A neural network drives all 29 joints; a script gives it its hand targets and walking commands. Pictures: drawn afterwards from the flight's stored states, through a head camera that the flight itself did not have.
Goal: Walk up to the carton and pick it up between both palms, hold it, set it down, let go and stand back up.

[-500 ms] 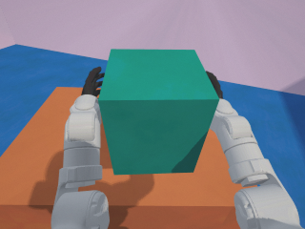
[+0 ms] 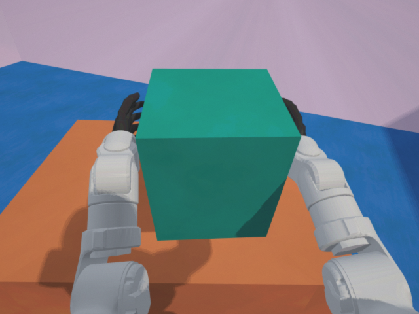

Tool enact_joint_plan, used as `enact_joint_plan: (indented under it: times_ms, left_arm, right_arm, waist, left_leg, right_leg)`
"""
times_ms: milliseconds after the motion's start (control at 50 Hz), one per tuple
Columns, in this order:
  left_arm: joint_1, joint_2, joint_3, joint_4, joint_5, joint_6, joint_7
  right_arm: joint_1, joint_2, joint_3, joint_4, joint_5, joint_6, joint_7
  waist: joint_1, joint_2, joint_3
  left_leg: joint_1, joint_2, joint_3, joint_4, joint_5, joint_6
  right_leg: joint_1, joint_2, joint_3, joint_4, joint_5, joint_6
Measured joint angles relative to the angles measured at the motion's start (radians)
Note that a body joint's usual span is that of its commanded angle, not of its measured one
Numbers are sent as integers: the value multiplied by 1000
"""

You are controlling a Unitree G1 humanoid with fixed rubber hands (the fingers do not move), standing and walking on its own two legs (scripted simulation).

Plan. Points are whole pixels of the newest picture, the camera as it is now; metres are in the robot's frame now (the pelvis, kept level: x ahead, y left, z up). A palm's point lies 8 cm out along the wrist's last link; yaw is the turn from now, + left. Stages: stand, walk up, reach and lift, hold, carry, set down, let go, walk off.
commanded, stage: hold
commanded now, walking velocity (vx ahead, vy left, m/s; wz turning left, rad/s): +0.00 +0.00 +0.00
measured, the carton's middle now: (211, 155) +0.36 +0.00 +0.18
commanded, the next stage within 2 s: none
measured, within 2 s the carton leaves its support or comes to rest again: neither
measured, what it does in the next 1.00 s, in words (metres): stands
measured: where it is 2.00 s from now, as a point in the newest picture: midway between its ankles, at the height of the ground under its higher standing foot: outside the picture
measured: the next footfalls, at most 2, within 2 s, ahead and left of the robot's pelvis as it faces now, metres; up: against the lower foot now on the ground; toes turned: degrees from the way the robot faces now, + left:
none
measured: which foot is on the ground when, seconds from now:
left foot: down 0.00-1.00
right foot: down 0.00-1.00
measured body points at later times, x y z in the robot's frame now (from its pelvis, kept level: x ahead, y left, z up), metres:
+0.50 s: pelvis -0.01 +0.01 +0.00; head -0.06 +0.03 +0.45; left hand +0.38 +0.16 +0.23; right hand +0.38 -0.15 +0.21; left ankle +0.01 +0.12 -0.75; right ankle +0.01 -0.12 -0.75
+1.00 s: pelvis +0.00 +0.01 +0.00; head -0.06 +0.03 +0.45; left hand +0.38 +0.16 +0.22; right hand +0.38 -0.15 +0.21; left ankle +0.01 +0.12 -0.75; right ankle +0.01 -0.12 -0.75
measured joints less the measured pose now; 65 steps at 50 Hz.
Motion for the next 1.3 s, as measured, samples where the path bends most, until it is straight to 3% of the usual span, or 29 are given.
enact_joint_plan:
  times_ms: [280, 500, 1040, 1300]
  left_arm:
    - [32, -8, 8, -51, 2, 19, -9]
    - [-26, -3, 7, 8, 12, 7, -2]
    - [34, -22, 0, -66, 15, 21, -3]
    - [3, -1, -10, -30, 4, 12, 0]
  right_arm:
    - [28, 18, -1, -25, -4, -1, -1]
    - [-3, 17, -36, 15, -27, -17, 20]
    - [32, 1, 6, -37, 8, 0, 7]
    - [12, 12, -23, -23, -15, -2, 11]
  waist:
    - [3, 2, 5]
    - [15, 2, 1]
    - [-1, 1, 15]
    - [4, -1, 6]
  left_leg:
    - [8, -7, 5, -7, 6, 6]
    - [-20, -11, 17, -13, 18, 12]
    - [16, -8, 10, -5, -1, 10]
    - [-8, -7, 11, -2, 5, 8]
  right_leg:
    - [4, -7, 6, 1, 2, 6]
    - [-32, -11, 18, 5, 12, 9]
    - [14, -6, 13, -3, -1, 8]
    - [-10, -5, 14, 1, 4, 6]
